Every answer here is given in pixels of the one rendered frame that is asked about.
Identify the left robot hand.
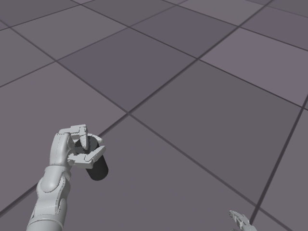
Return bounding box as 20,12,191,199
49,124,106,171

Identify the can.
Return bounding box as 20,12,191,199
75,136,108,181

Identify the left robot arm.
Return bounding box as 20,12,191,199
26,165,71,231

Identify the right robot hand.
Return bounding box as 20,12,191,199
229,210,257,231

